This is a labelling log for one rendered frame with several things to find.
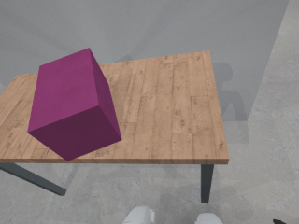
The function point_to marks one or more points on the table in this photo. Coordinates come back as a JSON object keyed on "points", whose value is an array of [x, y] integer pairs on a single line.
{"points": [[167, 109]]}

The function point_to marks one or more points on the carton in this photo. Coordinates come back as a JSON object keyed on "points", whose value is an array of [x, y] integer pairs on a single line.
{"points": [[73, 112]]}

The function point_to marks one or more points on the robot left thigh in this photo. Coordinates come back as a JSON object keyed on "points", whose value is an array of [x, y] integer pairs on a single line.
{"points": [[140, 215]]}

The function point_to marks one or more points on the robot right thigh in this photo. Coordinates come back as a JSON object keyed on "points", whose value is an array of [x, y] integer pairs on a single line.
{"points": [[207, 218]]}

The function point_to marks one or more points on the robot thigh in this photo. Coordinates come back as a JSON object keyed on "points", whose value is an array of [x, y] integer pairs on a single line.
{"points": [[207, 218], [140, 215]]}

